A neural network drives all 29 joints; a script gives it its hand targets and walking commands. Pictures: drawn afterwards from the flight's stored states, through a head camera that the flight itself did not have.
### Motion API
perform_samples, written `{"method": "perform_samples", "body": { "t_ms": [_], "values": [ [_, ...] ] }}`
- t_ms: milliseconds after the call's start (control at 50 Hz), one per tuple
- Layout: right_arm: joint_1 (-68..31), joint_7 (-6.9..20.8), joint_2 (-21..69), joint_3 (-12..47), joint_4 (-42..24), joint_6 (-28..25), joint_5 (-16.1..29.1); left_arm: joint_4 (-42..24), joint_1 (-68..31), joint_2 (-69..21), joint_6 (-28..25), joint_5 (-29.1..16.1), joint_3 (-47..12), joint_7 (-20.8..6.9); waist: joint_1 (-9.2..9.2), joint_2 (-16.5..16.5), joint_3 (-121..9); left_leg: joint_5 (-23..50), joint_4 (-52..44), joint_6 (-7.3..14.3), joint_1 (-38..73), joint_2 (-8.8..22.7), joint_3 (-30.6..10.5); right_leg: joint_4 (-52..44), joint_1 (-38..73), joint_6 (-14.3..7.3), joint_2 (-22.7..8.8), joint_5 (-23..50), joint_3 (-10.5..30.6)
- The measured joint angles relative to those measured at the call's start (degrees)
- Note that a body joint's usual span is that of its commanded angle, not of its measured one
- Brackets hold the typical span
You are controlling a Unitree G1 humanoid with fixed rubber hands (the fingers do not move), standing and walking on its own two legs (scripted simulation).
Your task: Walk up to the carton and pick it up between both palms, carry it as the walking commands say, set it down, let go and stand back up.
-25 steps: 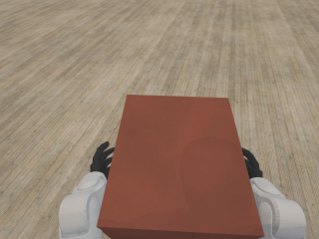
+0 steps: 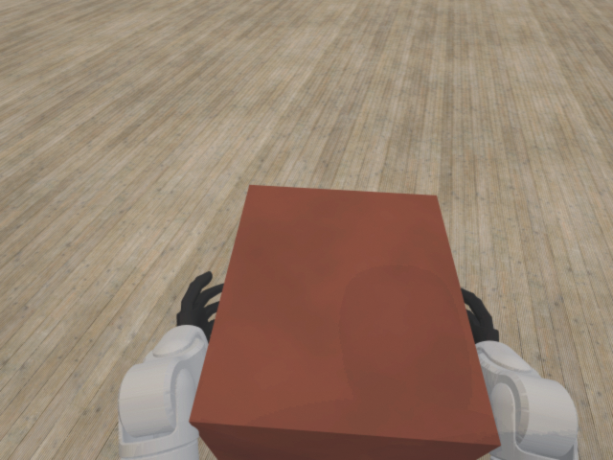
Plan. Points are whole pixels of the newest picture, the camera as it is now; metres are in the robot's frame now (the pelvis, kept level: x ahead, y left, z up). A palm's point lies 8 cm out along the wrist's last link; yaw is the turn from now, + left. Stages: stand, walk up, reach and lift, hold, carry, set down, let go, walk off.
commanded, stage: carry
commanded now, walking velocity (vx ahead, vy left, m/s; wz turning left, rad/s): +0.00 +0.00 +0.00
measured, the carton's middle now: (332, 344) +0.28 +0.00 +0.03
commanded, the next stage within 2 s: hold in 1.46 s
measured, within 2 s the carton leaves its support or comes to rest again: neither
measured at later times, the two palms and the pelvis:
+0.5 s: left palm (207, 334) +0.26 +0.15 +0.07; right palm (480, 356) +0.25 -0.18 +0.05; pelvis +0.00 -0.01 +0.00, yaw +0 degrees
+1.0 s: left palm (220, 349) +0.25 +0.13 +0.06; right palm (497, 367) +0.24 -0.20 +0.05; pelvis -0.02 -0.03 +0.00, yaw +1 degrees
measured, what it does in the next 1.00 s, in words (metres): stands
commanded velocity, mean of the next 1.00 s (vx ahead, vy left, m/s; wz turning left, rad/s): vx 0.00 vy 0.00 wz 0.00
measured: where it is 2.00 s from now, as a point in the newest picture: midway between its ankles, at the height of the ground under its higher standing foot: outside the picture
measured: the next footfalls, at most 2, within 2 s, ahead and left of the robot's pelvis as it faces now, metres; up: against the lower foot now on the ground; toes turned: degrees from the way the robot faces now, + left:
none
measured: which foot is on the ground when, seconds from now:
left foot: down 0.00-1.00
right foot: down 0.00-1.00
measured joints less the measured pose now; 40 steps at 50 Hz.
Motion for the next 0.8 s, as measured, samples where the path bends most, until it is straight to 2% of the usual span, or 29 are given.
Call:
{"method": "perform_samples", "body": {
  "t_ms": [80,160,280,380,500,580,680,800],
  "values": [
    [0.48,0.08,0.23,-0.31,-0.93,-0.20,0.13,-0.55,0.77,-0.30,-0.80,-0.16,-0.21,-0.09,-0.35,-0.34,0.40,0.23,-0.34,0.32,0.05,-0.41,0.20,0.04,-0.12,0.31,-0.45,0.08,0.09],
    [-1.11,1.01,-0.03,-0.80,3.85,-1.42,-0.54,4.02,-0.65,0.30,-2.07,0.92,-0.04,-0.64,-0.36,-0.41,0.28,0.50,-0.39,0.48,-0.21,-0.64,0.27,0.59,-0.64,0.40,-0.72,0.00,0.15],
    [-1.00,1.08,0.83,-1.29,3.08,-3.18,-0.33,3.07,-0.82,-0.28,-3.32,0.33,0.87,-0.75,0.16,0.07,0.64,1.05,-0.77,0.20,-1.33,-0.40,-0.04,0.39,-1.77,0.06,-0.42,0.36,-0.07],
    [-1.46,2.43,-0.35,-1.10,9.45,-6.23,-1.84,10.00,-1.57,0.54,-6.65,1.69,0.40,-1.69,0.28,0.91,-0.58,0.76,-0.59,-0.12,-0.98,-0.23,-0.15,0.57,-1.38,-0.17,-0.29,-0.03,-0.23],
    [-0.14,2.38,-0.33,-0.53,6.03,-8.04,-1.15,6.82,-0.34,-0.28,-8.65,0.56,0.66,-1.88,-0.03,1.48,0.11,0.24,0.37,-0.59,-0.98,0.12,-0.23,2.22,-1.67,-0.60,-0.09,-1.00,-0.30],
    [-1.14,2.34,-1.24,0.17,8.97,-8.06,-1.54,9.26,-0.71,0.43,-8.83,1.45,0.40,-2.16,-0.44,1.48,-0.37,0.33,0.54,-1.02,-0.84,0.61,-0.55,2.33,-1.44,-1.08,0.39,-1.02,-0.62],
    [-1.97,2.37,-1.51,0.13,9.17,-8.03,-1.33,8.90,-0.96,0.50,-8.91,1.57,0.29,-2.46,-0.64,0.68,0.32,0.68,0.49,-1.48,-0.55,0.92,-0.90,2.68,-1.21,-1.53,0.69,-1.03,-1.00],
    [-1.29,2.91,-0.94,0.00,12.19,-9.31,-2.18,11.45,-0.61,1.08,-9.31,1.95,0.25,-2.64,-0.31,0.70,-0.43,1.06,-0.08,-1.84,-0.05,1.24,-0.88,2.52,-0.96,-1.90,1.00,-0.89,-1.00]
  ]
}}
